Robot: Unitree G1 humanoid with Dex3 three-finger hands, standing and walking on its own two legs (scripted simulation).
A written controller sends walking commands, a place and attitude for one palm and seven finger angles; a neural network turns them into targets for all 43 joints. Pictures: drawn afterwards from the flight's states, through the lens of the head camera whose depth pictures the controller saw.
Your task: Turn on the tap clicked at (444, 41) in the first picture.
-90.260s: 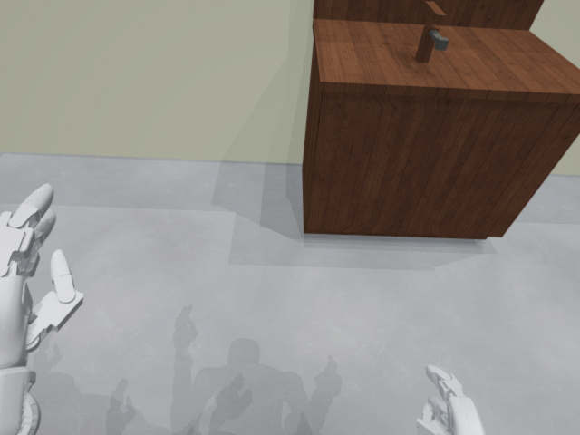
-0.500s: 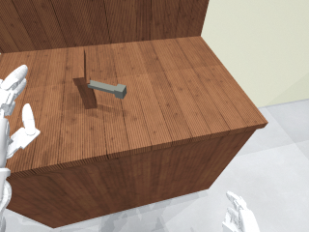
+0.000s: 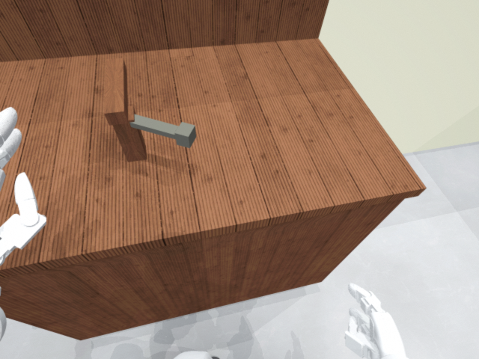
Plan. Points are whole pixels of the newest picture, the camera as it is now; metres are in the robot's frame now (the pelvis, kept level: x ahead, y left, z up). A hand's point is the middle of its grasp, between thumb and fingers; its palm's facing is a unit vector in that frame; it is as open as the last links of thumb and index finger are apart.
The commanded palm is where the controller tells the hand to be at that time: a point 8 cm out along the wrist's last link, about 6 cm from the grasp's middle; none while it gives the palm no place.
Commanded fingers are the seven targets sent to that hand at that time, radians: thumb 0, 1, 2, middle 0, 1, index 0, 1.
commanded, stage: come to a stop and stand still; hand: left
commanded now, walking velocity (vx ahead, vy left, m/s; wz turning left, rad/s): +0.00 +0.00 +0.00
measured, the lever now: (185, 135) +0.43 +0.14 +0.11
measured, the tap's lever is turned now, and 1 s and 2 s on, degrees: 59 59 59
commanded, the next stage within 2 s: look again from close up in 0.50 s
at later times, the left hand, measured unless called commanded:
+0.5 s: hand (46, 240) +0.21 +0.24 +0.17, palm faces +0.34 -0.86 -0.38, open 7.4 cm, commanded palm +0.15 +0.28 +0.18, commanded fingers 0.00 0.90 0.90 -0.20 -0.30 -0.20 -0.30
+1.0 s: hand (27, 206) +0.24 +0.26 +0.18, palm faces +0.37 -0.79 -0.49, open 7.4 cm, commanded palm +0.15 +0.29 +0.18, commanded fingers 0.00 0.90 0.90 -0.20 -0.30 -0.20 -0.30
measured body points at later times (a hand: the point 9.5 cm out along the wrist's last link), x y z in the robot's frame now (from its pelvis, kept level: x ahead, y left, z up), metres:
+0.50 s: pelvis -0.02 +0.01 +0.00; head +0.01 +0.02 +0.45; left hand +0.18 +0.28 +0.19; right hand +0.15 -0.23 -0.07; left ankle +0.04 +0.06 -0.74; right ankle +0.00 -0.13 -0.73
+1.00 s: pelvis -0.01 +0.01 +0.00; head +0.02 +0.02 +0.45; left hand +0.21 +0.30 +0.21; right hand +0.18 -0.21 -0.07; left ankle +0.04 +0.06 -0.74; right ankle +0.00 -0.13 -0.73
